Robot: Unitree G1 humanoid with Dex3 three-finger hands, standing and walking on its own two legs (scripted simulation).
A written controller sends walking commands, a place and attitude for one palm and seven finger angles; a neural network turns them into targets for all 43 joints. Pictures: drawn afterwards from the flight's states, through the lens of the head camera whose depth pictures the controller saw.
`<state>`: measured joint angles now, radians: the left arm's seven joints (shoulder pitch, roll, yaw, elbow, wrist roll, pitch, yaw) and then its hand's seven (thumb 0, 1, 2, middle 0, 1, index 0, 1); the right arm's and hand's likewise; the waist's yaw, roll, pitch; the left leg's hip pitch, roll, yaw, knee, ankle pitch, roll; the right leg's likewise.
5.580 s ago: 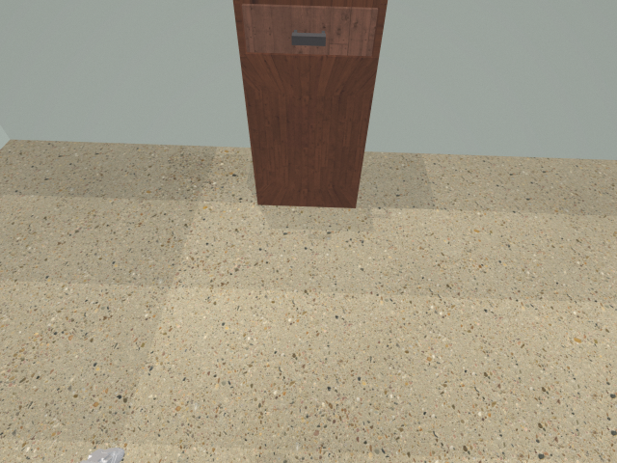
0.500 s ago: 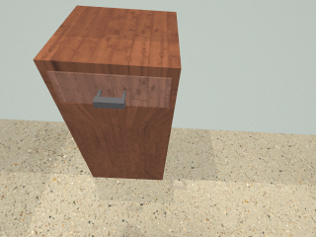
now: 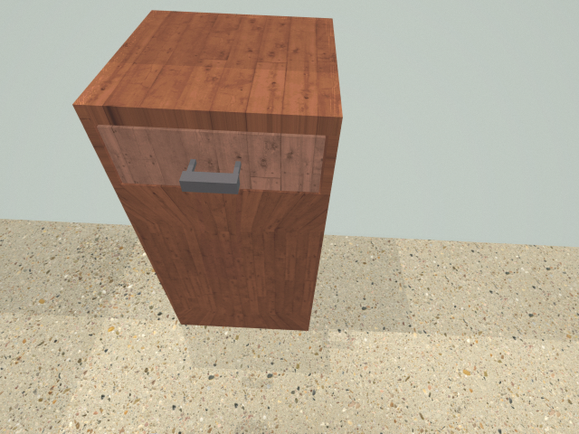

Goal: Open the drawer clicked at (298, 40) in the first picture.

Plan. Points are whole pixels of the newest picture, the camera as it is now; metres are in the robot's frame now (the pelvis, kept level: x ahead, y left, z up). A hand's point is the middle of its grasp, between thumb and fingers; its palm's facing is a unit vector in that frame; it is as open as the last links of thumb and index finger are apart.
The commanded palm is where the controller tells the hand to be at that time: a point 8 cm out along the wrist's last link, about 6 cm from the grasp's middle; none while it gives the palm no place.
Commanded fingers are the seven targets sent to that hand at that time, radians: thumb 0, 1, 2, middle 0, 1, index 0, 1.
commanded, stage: come to a stop and stand still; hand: left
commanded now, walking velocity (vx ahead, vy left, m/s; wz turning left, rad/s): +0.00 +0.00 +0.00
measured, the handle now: (212, 173) +0.55 +0.18 +0.02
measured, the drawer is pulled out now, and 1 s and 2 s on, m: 0.00 0.00 0.00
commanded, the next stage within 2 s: look again from close up in 0.54 s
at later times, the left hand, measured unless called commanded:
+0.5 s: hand out of the picture -0.03 +0.20 -0.15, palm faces +0.05 -0.98 -0.21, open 7.4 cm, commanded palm none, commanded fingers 0.00 0.90 0.90 -0.20 -0.30 -0.20 -0.30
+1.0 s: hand out of the picture -0.01 +0.16 -0.16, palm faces +0.05 -0.98 -0.19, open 7.3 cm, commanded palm none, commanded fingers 0.00 0.90 0.90 -0.20 -0.30 -0.20 -0.30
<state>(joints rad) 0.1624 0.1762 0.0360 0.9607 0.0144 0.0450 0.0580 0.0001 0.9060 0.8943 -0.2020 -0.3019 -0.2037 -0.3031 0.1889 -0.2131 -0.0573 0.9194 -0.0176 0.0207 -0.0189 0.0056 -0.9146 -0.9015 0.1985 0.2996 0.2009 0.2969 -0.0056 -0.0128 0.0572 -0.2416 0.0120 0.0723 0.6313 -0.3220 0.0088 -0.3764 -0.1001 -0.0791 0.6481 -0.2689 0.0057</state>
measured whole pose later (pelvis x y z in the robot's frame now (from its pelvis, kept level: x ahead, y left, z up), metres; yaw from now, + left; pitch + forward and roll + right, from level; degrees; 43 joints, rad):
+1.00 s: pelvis -0.01 +0.00 +0.02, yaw +1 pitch -1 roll +1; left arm 0.32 0.12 0.00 1.10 0.01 -0.01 0.03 0.01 0.93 0.89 -0.20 -0.30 -0.20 -0.30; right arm 0.33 -0.13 0.01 1.08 -0.02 -0.02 -0.03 0.01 -0.91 -0.90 0.20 0.30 0.20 0.30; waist -0.01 0.01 0.01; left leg -0.18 0.00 0.07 0.45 -0.24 0.02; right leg -0.26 0.01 0.01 0.46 -0.17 -0.01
